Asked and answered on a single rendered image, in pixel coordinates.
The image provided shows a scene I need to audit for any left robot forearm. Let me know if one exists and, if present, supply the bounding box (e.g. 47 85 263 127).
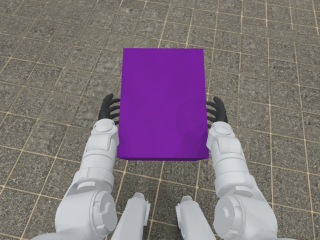
55 118 120 230

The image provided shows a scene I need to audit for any carton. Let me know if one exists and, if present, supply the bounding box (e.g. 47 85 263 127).
117 48 209 161

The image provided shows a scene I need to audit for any left robot upper arm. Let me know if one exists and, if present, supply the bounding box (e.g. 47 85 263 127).
30 189 118 240

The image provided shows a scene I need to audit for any robot right hand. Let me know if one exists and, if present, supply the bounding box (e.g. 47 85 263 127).
206 96 228 129

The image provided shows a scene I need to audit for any robot left hand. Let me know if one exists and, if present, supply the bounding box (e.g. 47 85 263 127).
98 93 121 125

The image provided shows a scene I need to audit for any robot right thigh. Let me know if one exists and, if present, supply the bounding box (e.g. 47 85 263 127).
175 200 216 240

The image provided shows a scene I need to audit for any robot thigh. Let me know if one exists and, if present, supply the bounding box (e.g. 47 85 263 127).
110 197 151 240
175 200 216 240

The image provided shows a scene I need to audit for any robot left thigh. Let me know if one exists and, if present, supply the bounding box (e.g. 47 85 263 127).
110 197 151 240

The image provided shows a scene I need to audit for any right robot forearm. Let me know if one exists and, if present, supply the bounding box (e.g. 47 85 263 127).
206 121 278 225

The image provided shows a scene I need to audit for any right robot upper arm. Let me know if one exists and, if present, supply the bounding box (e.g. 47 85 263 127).
213 194 297 240

